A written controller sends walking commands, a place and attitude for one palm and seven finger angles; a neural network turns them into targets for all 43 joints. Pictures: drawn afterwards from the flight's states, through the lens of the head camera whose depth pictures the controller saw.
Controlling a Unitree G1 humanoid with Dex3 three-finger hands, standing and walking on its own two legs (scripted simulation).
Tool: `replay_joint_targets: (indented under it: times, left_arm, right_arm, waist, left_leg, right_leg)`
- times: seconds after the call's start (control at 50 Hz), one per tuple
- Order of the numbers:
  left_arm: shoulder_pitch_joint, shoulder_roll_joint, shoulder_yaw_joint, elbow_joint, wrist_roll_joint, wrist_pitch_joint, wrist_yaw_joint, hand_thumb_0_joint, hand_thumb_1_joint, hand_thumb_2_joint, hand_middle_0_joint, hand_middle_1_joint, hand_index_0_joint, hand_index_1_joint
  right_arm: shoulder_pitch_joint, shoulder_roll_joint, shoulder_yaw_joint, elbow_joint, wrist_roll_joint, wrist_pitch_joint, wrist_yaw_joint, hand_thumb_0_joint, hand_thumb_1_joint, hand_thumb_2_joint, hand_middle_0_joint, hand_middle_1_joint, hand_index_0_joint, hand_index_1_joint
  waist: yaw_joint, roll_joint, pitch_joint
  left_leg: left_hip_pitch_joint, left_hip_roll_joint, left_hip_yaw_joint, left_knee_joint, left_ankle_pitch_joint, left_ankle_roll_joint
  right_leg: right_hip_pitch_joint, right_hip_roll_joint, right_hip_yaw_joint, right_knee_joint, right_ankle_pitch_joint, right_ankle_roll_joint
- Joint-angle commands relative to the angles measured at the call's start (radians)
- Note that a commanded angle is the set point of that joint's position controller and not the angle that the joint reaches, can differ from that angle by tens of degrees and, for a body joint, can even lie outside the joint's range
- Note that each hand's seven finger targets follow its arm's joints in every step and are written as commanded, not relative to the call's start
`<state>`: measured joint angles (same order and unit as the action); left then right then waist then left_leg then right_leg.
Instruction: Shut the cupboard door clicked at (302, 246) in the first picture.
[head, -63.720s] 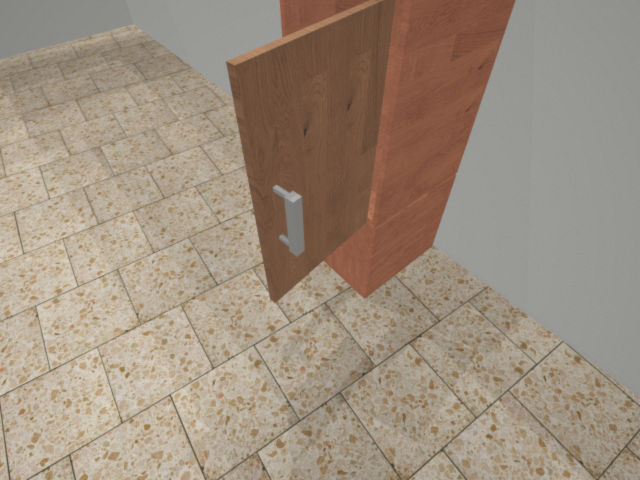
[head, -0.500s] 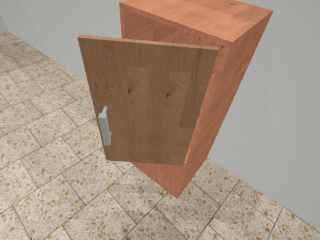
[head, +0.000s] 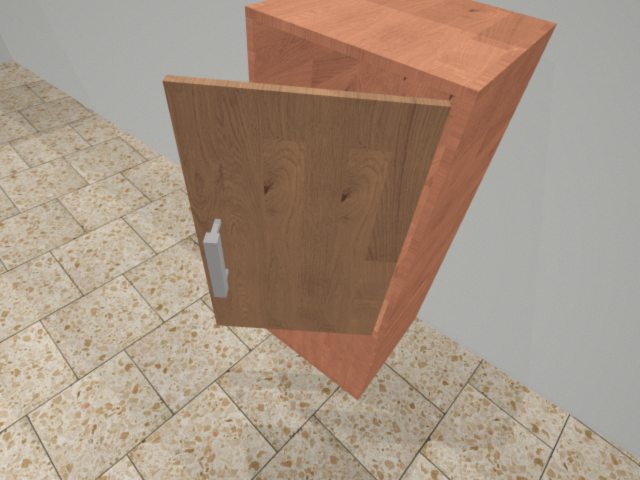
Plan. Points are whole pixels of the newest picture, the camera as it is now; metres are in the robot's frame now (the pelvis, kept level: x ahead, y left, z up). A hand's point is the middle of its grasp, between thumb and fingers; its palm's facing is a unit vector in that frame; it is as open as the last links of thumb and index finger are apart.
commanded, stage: raise the hand and make a fist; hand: left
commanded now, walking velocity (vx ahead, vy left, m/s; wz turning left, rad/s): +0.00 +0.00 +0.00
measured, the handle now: (219, 258) +0.49 +0.21 -0.07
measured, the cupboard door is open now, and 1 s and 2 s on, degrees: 36 36 36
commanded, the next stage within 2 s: bring the fist close to the handle in 1.94 s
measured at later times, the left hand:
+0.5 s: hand out of the picture +0.13 +0.16 -0.10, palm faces +0.12 -0.99 +0.00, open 5.9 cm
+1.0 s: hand (204, 432) +0.20 +0.16 -0.08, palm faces +0.03 -1.00 -0.03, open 3.6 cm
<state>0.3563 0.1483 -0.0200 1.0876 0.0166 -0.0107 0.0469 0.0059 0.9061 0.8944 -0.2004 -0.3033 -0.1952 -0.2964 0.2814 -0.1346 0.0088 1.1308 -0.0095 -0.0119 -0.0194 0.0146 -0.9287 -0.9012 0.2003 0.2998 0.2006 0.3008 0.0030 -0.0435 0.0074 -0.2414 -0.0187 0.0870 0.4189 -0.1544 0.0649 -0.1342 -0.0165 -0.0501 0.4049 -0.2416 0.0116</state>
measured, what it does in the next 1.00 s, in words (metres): lowers itself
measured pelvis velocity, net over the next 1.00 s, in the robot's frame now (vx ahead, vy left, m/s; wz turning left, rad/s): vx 0.00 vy -0.02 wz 0.02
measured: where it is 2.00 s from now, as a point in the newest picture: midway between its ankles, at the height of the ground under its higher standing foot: outside the picture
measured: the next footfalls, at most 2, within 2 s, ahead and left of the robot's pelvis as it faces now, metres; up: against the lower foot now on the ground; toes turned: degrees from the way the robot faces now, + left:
none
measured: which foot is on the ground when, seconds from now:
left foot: down 0.00-1.00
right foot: down 0.00-1.00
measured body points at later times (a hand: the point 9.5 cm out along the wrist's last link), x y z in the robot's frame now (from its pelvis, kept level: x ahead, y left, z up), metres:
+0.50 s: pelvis -0.03 -0.02 -0.12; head +0.02 +0.00 +0.33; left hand +0.12 +0.21 -0.10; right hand +0.23 -0.24 -0.15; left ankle +0.05 +0.07 -0.74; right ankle +0.00 -0.11 -0.74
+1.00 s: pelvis +0.00 -0.02 -0.12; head +0.08 -0.02 +0.32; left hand +0.19 +0.21 -0.07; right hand +0.18 -0.27 -0.21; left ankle +0.05 +0.07 -0.74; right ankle +0.00 -0.11 -0.74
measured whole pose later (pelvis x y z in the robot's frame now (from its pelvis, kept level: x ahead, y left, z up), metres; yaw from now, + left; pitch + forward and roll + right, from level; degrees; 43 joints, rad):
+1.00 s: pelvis +0.00 -0.02 -0.12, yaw +1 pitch +20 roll -2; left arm 0.51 0.22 0.13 -0.06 -0.29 -0.47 -0.25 0.02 0.90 0.90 -0.92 -1.09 -0.92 -1.09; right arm 0.25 -0.24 -0.04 0.54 0.03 -0.15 -0.06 0.02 -0.91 -0.90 0.20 0.30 0.20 0.30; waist 0.01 0.03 -0.19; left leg -1.11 0.03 0.02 1.29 -0.52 0.04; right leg -0.99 0.04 -0.10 1.27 -0.63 -0.06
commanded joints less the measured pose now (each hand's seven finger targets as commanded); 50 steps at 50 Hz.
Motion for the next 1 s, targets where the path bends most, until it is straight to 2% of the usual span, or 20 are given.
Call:
replay_joint_targets:
  times: [0.0,0.02,0.04,0.06,0.08,0.1,0.14,0.16,0.2,0.24,0.26,0.34,0.44,0.54,0.62,0.68,0.76,0.8,0.88,0.98]
  left_arm:
    - [0.092,0.096,0.006,-0.002,0.021,-0.029,0.031,0.000,0.900,0.900,-0.200,-0.300,-0.200,-0.300]
    - [-0.747,0.554,0.303,-1.711,-0.149,-0.268,0.020,0.000,0.900,0.900,-0.200,-0.300,-0.200,-0.300]
    - [-0.175,0.191,0.021,-1.486,-0.143,-0.215,0.036,0.000,0.900,0.900,-0.218,-0.320,-0.218,-0.320]
    - [0.093,0.030,-0.026,-1.290,-0.160,-0.068,0.060,0.000,0.900,0.900,-0.237,-0.340,-0.237,-0.340]
    - [0.069,-0.080,-0.121,-1.177,-0.177,-0.042,0.065,0.000,0.900,0.900,-0.255,-0.360,-0.255,-0.360]
    - [0.012,-0.092,-0.142,-1.209,-0.179,-0.086,0.059,0.000,0.900,0.900,-0.273,-0.380,-0.273,-0.380]
    - [0.077,-0.056,-0.067,-1.002,-0.165,-0.193,0.031,0.000,0.900,0.900,-0.310,-0.420,-0.310,-0.420]
    - [0.182,-0.042,-0.022,-0.939,-0.172,-0.266,-0.011,0.000,0.900,0.900,-0.328,-0.440,-0.328,-0.440]
    - [0.271,-0.078,-0.019,-0.917,-0.223,-0.450,-0.126,0.000,0.900,0.900,-0.365,-0.480,-0.365,-0.480]
    - [0.269,-0.013,0.034,-0.942,-0.255,-0.627,-0.258,0.000,0.900,0.900,-0.402,-0.520,-0.402,-0.520]
    - [0.296,0.065,0.115,-0.908,-0.245,-0.670,-0.294,0.000,0.900,0.900,-0.420,-0.540,-0.420,-0.540]
    - [0.228,0.137,0.159,-1.144,-0.248,-0.581,-0.279,0.000,0.900,0.900,-0.493,-0.620,-0.493,-0.620]
    - [0.044,0.163,0.132,-1.557,-0.252,-0.603,-0.179,0.000,0.900,0.900,-0.585,-0.720,-0.585,-0.720]
    - [0.030,0.113,0.037,-1.455,-0.261,-0.625,-0.265,0.000,0.900,0.900,-0.677,-0.820,-0.677,-0.820]
    - [0.141,0.169,0.131,-1.333,-0.287,-0.471,-0.339,0.000,0.900,0.900,-0.750,-0.900,-0.750,-0.900]
    - [0.197,0.202,0.241,-1.340,-0.316,-0.388,-0.327,0.000,0.900,0.900,-0.805,-0.960,-0.805,-0.960]
    - [0.175,0.203,0.277,-1.399,-0.323,-0.428,-0.273,0.000,0.900,0.900,-0.878,-1.040,-0.878,-1.040]
    - [0.189,0.157,0.226,-1.388,-0.320,-0.471,-0.274,0.000,0.900,0.900,-0.915,-1.080,-0.915,-1.080]
    - [0.159,0.157,0.200,-1.329,-0.315,-0.523,-0.298,0.000,0.900,0.900,-0.988,-1.160,-0.988,-1.160]
    - [0.160,0.181,0.210,-1.362,-0.320,-0.543,-0.298,0.000,0.900,0.900,-1.080,-1.260,-1.080,-1.260]
  right_arm:
    - [-0.038,-0.146,-0.013,-0.111,0.001,-0.019,0.003,0.000,-0.900,-0.900,0.200,0.300,0.200,0.300]
    - [0.043,-0.342,-0.049,-0.480,0.035,-0.183,-0.081,0.000,-0.900,-0.900,0.200,0.300,0.200,0.300]
    - [-0.018,-0.225,0.001,-0.439,0.058,-0.277,-0.083,0.000,-0.900,-0.900,0.200,0.300,0.200,0.300]
    - [-0.047,-0.210,-0.008,-0.417,0.059,-0.317,-0.072,0.000,-0.900,-0.900,0.200,0.300,0.200,0.300]
    - [-0.066,-0.203,0.010,-0.406,0.077,-0.343,-0.052,0.000,-0.900,-0.900,0.200,0.300,0.200,0.300]
    - [-0.055,-0.231,-0.014,-0.455,0.066,-0.366,-0.036,0.000,-0.900,-0.900,0.200,0.300,0.200,0.300]
    - [-0.059,-0.256,-0.042,-0.487,0.030,-0.381,-0.012,0.000,-0.900,-0.900,0.200,0.300,0.200,0.300]
    - [-0.076,-0.252,-0.060,-0.520,0.028,-0.385,0.010,0.000,-0.900,-0.900,0.200,0.300,0.200,0.300]
    - [-0.118,-0.239,-0.082,-0.579,0.014,-0.374,0.039,0.000,-0.900,-0.900,0.200,0.300,0.200,0.300]
    - [-0.151,-0.247,-0.099,-0.631,0.009,-0.349,0.057,0.000,-0.900,-0.900,0.200,0.300,0.200,0.300]
    - [-0.154,-0.247,-0.111,-0.653,0.014,-0.327,0.064,0.000,-0.900,-0.900,0.200,0.300,0.200,0.300]
    - [-0.220,-0.254,-0.099,-0.818,0.040,-0.253,0.047,0.000,-0.900,-0.900,0.200,0.300,0.200,0.300]
    - [-0.140,-0.216,-0.082,-0.830,0.032,-0.235,0.004,0.000,-0.900,-0.900,0.200,0.300,0.200,0.300]
    - [-0.112,-0.227,-0.066,-0.753,0.026,-0.272,-0.019,0.000,-0.900,-0.900,0.200,0.300,0.200,0.300]
    - [-0.121,-0.219,-0.069,-0.762,0.049,-0.254,-0.034,0.000,-0.900,-0.900,0.200,0.300,0.200,0.300]
    - [-0.131,-0.195,-0.070,-0.781,0.053,-0.218,-0.040,0.000,-0.900,-0.900,0.200,0.300,0.200,0.300]
    - [-0.131,-0.176,-0.068,-0.768,0.044,-0.202,-0.040,0.000,-0.900,-0.900,0.200,0.300,0.200,0.300]
    - [-0.111,-0.176,-0.071,-0.761,0.038,-0.203,-0.036,0.000,-0.900,-0.900,0.200,0.300,0.200,0.300]
    - [-0.097,-0.201,-0.077,-0.752,0.035,-0.201,-0.039,0.000,-0.900,-0.900,0.200,0.300,0.200,0.300]
    - [-0.092,-0.217,-0.083,-0.766,0.036,-0.199,-0.040,0.000,-0.900,-0.900,0.200,0.300,0.200,0.300]
  waist:
    - [0.017,0.154,0.146]
    - [-0.200,0.141,-0.250]
    - [-0.039,0.378,-0.450]
    - [-0.030,0.317,-0.311]
    - [-0.053,0.191,-0.070]
    - [-0.077,0.150,0.030]
    - [-0.085,-0.036,0.048]
    - [-0.035,-0.045,-0.022]
    - [0.013,-0.242,-0.079]
    - [0.036,-0.207,-0.114]
    - [0.059,-0.108,-0.123]
    - [0.101,0.113,-0.252]
    - [0.006,0.188,-0.358]
    - [-0.070,0.123,-0.328]
    - [-0.014,0.045,-0.384]
    - [0.039,0.003,-0.476]
    - [0.049,0.018,-0.473]
    - [0.025,0.033,-0.440]
    - [-0.004,0.012,-0.406]
    - [0.015,0.076,-0.442]
  left_leg:
    - [-0.029,0.121,-0.109,0.043,0.018,-0.058]
    - [0.292,0.073,-0.148,-0.035,0.063,-0.038]
    - [0.383,0.110,-0.153,-0.046,0.071,-0.074]
    - [0.236,0.134,-0.230,-0.099,-0.041,-0.125]
    - [0.040,0.099,-0.243,-0.104,-0.225,-0.109]
    - [-0.040,0.077,-0.240,-0.048,-0.322,-0.079]
    - [-0.205,0.033,-0.227,0.136,-0.346,-0.072]
    - [-0.248,0.019,-0.203,0.220,-0.307,-0.078]
    - [-0.403,0.017,-0.158,0.370,-0.315,-0.090]
    - [-0.553,0.005,-0.124,0.502,-0.318,-0.092]
    - [-0.595,0.005,-0.119,0.546,-0.309,-0.089]
    - [-0.593,0.007,-0.157,0.504,-0.476,-0.064]
    - [-0.552,0.028,-0.184,0.619,-0.379,-0.033]
    - [-0.641,0.038,-0.182,0.754,-0.308,-0.025]
    - [-0.709,0.031,-0.152,0.777,-0.250,-0.025]
    - [-0.729,0.026,-0.140,0.785,-0.159,-0.031]
    - [-0.696,0.032,-0.144,0.768,-0.080,-0.034]
    - [-0.678,0.033,-0.147,0.758,-0.071,-0.039]
    - [-0.699,0.033,-0.147,0.769,-0.117,-0.038]
    - [-0.624,0.033,-0.146,0.728,-0.103,-0.034]
  right_leg:
    - [-0.153,-0.112,0.113,-0.082,0.091,-0.051]
    - [-0.173,0.016,-0.012,0.027,0.126,-0.032]
    - [-0.177,0.056,-0.048,0.114,0.009,-0.057]
    - [-0.225,0.058,-0.067,0.227,-0.109,-0.047]
    - [-0.335,0.039,-0.056,0.261,-0.129,-0.042]
    - [-0.348,0.030,-0.054,0.205,-0.132,-0.043]
    - [-0.502,0.021,-0.060,0.206,-0.214,-0.039]
    - [-0.539,0.018,-0.054,0.261,-0.246,-0.048]
    - [-0.649,0.022,-0.047,0.376,-0.379,-0.051]
    - [-0.713,0.012,0.004,0.476,-0.423,-0.064]
    - [-0.730,0.009,0.035,0.524,-0.405,-0.077]
    - [-0.766,0.026,0.037,0.636,-0.410,-0.075]
    - [-0.814,0.049,0.068,0.625,-0.326,-0.063]
    - [-0.884,0.056,0.076,0.628,-0.315,-0.051]
    - [-0.761,0.036,0.134,0.587,-0.295,-0.033]
    - [-0.610,0.007,0.173,0.599,-0.115,0.001]
    - [-0.590,0.009,0.147,0.644,0.076,0.015]
    - [-0.627,0.011,0.125,0.653,0.102,0.009]
    - [-0.692,0.012,0.129,0.653,0.012,0.011]
    - [-0.721,0.035,0.076,0.670,-0.052,-0.026]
